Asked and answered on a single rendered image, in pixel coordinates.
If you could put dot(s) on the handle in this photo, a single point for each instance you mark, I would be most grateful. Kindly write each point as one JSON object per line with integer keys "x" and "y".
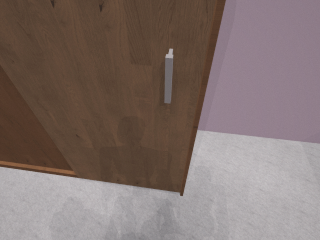
{"x": 168, "y": 76}

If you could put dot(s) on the wardrobe door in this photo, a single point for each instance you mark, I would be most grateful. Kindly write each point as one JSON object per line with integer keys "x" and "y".
{"x": 93, "y": 73}
{"x": 23, "y": 139}

